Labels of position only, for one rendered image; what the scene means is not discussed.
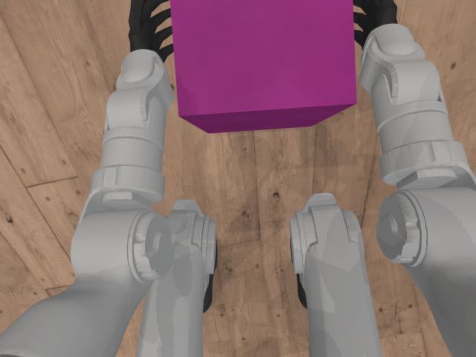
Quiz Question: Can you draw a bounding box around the right robot hand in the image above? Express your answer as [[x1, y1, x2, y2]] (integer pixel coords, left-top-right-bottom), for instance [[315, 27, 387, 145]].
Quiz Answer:
[[353, 0, 398, 50]]

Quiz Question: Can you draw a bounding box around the carton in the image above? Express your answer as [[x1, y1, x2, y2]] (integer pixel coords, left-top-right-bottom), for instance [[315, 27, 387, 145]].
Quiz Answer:
[[170, 0, 357, 134]]

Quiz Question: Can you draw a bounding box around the right robot shin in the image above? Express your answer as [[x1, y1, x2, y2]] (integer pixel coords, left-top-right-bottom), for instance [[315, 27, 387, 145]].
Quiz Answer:
[[299, 193, 364, 294]]

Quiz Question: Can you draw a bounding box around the left robot forearm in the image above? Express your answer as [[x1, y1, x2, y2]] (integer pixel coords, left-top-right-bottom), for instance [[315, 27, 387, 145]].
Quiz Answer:
[[71, 49, 175, 264]]

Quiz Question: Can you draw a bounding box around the left robot upper arm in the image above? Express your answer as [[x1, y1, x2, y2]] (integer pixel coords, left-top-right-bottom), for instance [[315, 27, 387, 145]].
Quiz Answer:
[[0, 208, 175, 357]]

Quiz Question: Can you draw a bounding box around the right robot forearm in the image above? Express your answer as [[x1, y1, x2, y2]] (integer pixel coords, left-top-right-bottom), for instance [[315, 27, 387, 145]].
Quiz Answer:
[[359, 24, 476, 191]]

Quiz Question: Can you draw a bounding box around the left robot hand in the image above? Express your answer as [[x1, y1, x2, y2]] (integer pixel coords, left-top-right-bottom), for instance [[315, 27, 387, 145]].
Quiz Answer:
[[128, 0, 174, 62]]

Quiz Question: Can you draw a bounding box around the right robot upper arm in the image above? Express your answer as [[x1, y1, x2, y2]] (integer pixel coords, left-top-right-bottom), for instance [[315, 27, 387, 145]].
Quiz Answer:
[[376, 187, 476, 357]]

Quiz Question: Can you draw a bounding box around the right robot foot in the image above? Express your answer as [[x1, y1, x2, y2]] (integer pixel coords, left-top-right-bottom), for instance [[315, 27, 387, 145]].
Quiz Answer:
[[290, 241, 307, 309]]

